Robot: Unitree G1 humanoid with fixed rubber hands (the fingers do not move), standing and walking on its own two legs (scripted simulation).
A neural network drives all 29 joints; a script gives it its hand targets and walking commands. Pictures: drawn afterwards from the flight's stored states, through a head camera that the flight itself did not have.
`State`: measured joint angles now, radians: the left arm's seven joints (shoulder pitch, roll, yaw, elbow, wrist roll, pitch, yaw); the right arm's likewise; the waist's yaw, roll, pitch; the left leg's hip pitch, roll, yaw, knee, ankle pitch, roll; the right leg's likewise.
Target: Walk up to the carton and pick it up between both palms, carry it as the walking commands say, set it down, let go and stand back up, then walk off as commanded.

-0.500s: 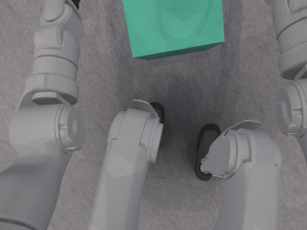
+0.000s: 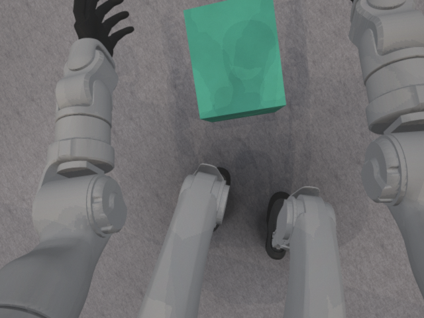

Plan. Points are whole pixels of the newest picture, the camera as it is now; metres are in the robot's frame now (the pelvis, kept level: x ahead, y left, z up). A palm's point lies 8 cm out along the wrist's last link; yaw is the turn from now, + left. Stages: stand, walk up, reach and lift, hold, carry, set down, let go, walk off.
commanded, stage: set down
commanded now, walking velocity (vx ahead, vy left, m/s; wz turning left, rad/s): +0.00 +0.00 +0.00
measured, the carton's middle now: (236, 69) +0.54 +0.10 -0.40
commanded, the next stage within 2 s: let go in 0.58 s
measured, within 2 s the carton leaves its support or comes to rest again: neither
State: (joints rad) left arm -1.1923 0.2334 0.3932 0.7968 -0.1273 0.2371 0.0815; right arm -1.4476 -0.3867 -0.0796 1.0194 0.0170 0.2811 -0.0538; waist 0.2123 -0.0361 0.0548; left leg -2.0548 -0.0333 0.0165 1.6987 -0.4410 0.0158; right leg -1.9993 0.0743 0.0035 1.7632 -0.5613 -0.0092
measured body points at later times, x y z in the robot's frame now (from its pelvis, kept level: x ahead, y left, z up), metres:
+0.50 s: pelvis +0.03 +0.00 +0.14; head +0.34 +0.03 +0.46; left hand +0.49 +0.31 +0.05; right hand +0.62 -0.07 +0.04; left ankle +0.12 +0.10 -0.46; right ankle +0.08 -0.11 -0.46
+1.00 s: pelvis +0.06 +0.02 +0.22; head +0.32 +0.03 +0.59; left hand +0.40 +0.29 +0.11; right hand +0.49 -0.11 +0.09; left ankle +0.12 +0.10 -0.46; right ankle +0.08 -0.11 -0.46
